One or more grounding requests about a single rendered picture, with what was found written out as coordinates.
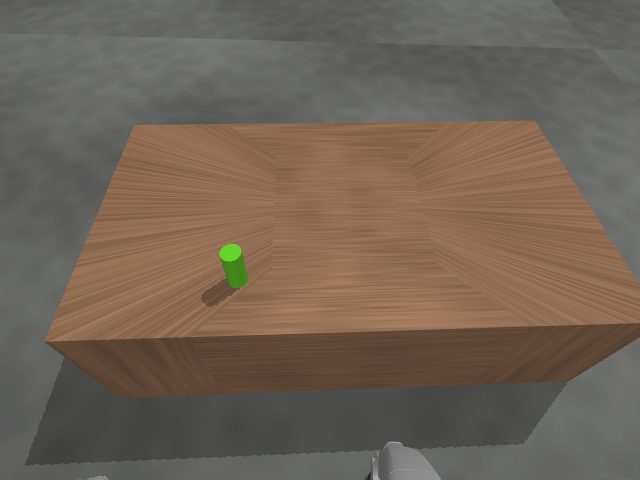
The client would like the can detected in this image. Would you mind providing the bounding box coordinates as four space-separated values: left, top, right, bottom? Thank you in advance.
219 244 248 288

